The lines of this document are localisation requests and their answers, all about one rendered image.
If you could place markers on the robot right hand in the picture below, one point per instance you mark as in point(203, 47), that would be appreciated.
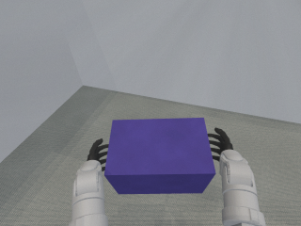
point(224, 143)

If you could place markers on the robot left forearm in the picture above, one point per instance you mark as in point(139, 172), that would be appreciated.
point(87, 201)

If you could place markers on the robot right forearm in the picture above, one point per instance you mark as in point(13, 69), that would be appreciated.
point(240, 197)

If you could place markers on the robot left hand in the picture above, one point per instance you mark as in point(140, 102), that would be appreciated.
point(94, 152)

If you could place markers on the carton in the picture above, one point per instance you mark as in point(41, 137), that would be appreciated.
point(159, 156)

